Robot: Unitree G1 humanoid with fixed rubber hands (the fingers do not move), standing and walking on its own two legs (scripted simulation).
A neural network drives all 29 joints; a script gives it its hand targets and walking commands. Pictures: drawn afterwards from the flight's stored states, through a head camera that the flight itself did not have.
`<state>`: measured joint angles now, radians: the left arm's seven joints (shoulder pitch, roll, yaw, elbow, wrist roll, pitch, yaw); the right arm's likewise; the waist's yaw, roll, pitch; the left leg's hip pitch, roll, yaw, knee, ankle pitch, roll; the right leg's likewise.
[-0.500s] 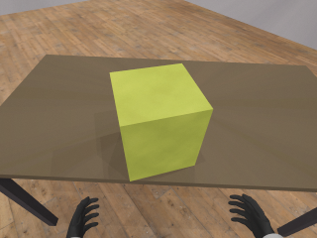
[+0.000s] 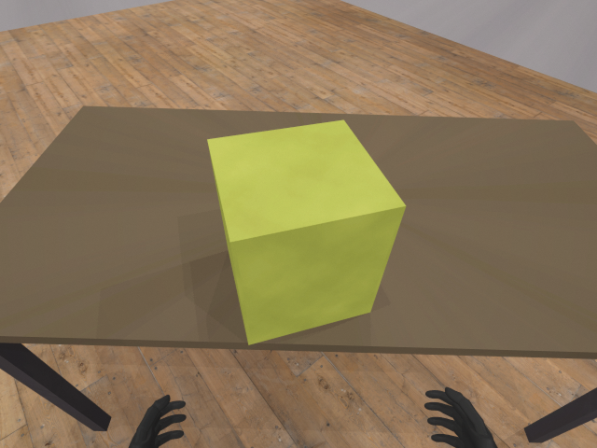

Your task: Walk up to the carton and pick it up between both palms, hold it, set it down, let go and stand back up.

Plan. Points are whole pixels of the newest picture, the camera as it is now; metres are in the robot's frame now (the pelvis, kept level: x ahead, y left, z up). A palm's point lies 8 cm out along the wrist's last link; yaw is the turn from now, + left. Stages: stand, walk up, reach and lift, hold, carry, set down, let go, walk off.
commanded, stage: let go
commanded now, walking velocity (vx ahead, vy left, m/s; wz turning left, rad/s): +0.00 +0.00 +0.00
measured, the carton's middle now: (295, 233) +0.43 +0.02 +0.05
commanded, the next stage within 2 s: stand in 0.34 s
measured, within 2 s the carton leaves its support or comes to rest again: neither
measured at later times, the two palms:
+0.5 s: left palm out of the picture +0.14 +0.26 -0.10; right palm out of the picture +0.13 -0.24 -0.11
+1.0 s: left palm out of the picture +0.06 +0.30 -0.13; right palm out of the picture +0.10 -0.28 -0.11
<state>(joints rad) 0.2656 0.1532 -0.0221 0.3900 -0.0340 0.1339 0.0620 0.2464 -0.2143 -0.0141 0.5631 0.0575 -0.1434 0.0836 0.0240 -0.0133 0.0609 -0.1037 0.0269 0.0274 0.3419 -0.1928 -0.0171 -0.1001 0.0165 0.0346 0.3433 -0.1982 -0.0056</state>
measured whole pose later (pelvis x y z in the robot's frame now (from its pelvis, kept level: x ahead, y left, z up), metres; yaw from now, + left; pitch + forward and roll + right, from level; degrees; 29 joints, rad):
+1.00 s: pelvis +0.01 +0.01 +0.00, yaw +3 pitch -4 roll +0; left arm 0.15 0.34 0.03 1.09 0.02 -0.01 -0.01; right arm 0.20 -0.33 -0.01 1.01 -0.02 -0.01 -0.01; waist 0.01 -0.01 0.03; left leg -0.11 0.00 -0.02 0.42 -0.25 -0.01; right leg -0.07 -0.01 -0.02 0.39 -0.26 0.01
